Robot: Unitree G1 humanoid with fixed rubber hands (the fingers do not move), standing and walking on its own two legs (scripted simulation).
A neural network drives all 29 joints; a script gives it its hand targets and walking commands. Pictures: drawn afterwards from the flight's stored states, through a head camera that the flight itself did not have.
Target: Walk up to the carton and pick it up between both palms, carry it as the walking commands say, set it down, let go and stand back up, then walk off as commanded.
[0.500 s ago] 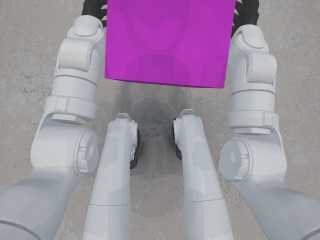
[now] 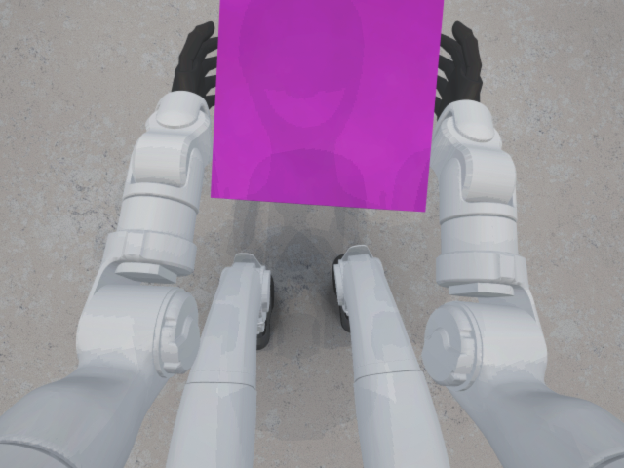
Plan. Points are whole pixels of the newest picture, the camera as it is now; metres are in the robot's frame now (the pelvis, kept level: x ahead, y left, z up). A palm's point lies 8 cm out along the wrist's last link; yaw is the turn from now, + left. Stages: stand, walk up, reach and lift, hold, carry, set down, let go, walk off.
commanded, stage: reach and lift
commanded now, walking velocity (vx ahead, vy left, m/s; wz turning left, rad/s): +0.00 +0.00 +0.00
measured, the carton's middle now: (321, 120) +0.47 -0.04 -0.10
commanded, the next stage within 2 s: none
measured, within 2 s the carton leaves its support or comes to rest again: neither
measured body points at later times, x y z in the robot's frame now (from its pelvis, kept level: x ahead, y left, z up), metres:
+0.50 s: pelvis +0.03 +0.00 +0.06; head +0.20 -0.01 +0.47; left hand +0.47 +0.11 +0.02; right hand +0.45 -0.18 +0.04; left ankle +0.13 +0.10 -0.61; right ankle +0.16 -0.14 -0.61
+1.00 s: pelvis +0.11 +0.00 +0.12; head +0.15 +0.01 +0.57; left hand +0.46 +0.11 +0.10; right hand +0.44 -0.19 +0.13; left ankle +0.13 +0.10 -0.61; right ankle +0.16 -0.14 -0.61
